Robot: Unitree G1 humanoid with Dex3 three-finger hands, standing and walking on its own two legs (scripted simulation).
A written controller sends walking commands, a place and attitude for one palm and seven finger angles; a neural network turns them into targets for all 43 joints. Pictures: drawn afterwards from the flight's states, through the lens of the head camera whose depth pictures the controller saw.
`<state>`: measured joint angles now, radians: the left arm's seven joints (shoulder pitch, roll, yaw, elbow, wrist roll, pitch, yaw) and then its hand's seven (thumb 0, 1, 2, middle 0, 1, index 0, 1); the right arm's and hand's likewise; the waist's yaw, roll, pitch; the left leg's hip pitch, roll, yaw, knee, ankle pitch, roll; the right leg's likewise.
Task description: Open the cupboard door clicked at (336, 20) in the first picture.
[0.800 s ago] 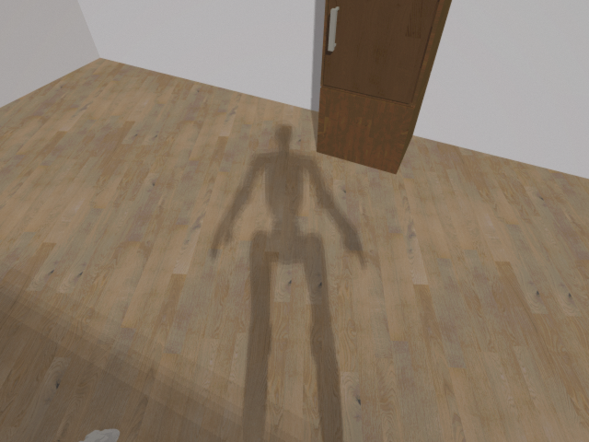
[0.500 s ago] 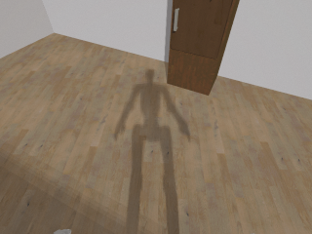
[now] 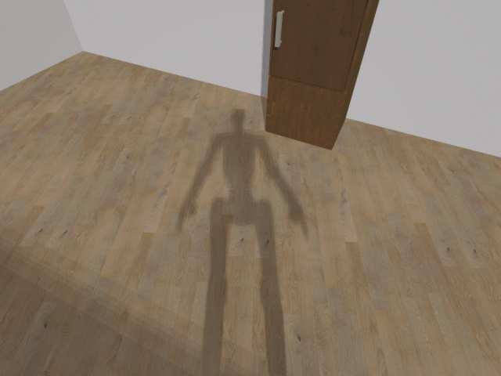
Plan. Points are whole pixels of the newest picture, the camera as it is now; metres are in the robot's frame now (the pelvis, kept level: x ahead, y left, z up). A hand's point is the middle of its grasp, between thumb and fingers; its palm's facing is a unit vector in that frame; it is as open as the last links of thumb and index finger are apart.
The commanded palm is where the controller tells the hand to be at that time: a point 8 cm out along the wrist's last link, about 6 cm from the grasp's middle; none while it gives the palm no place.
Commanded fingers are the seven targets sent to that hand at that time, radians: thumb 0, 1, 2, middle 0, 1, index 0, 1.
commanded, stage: stand and wait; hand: left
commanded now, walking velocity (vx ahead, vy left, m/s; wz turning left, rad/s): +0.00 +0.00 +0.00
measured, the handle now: (280, 28) +1.69 -0.05 -0.09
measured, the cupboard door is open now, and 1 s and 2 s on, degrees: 0 0 0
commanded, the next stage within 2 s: look at it before walking up in 0.02 s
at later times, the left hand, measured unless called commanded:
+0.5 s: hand out of the picture +0.07 +0.25 -0.16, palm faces -0.03 -0.94 -0.33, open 7.4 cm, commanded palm none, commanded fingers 0.00 0.90 0.90 -0.20 -0.30 -0.20 -0.30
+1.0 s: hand out of the picture +0.05 +0.22 -0.18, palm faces +0.04 -0.98 -0.21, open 7.4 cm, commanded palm none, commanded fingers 0.00 0.90 0.90 -0.20 -0.30 -0.20 -0.30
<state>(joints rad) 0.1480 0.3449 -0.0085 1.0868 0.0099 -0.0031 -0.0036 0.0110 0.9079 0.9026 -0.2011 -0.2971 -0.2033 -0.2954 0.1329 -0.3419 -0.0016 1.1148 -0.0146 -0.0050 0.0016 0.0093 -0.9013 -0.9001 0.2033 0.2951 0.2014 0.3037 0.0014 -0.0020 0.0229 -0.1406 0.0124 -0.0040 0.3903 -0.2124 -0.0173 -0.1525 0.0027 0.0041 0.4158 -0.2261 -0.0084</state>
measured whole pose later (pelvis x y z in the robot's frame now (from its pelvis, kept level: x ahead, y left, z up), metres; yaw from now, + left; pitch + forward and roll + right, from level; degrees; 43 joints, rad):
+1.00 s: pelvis +0.05 +0.02 -0.01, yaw +2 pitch +0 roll -1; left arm 0.29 0.24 0.00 1.08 0.02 -0.01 -0.01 0.01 0.91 0.90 -0.20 -0.30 -0.20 -0.30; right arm 0.26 -0.25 0.00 1.11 -0.03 0.01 0.01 0.01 -0.90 -0.90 0.20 0.29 0.20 0.30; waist 0.00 0.00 -0.03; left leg -0.23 0.03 0.02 0.61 -0.40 0.01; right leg -0.14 0.00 -0.03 0.48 -0.34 0.00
